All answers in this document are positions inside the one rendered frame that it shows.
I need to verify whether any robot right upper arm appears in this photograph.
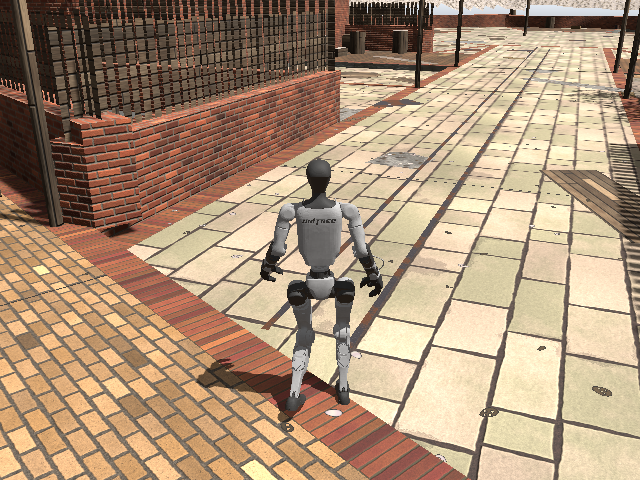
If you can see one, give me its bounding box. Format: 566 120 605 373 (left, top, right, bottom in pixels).
340 202 369 259

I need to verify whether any robot left hand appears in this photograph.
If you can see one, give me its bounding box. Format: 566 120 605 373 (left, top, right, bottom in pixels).
260 266 283 282

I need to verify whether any robot left forearm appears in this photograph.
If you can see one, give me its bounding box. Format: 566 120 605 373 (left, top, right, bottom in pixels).
261 241 280 272

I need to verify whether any robot right hand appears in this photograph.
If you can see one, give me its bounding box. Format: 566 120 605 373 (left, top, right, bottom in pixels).
360 274 383 297

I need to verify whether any humanoid robot head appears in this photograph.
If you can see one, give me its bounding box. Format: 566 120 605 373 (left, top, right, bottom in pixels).
302 159 336 209

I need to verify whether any robot torso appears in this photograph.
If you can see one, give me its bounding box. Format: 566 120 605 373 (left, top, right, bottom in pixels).
296 198 343 300

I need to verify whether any robot left upper arm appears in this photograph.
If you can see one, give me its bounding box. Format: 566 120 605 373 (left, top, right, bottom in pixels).
271 203 298 257

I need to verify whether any robot right forearm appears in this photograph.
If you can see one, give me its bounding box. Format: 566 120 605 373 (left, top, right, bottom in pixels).
359 243 380 280

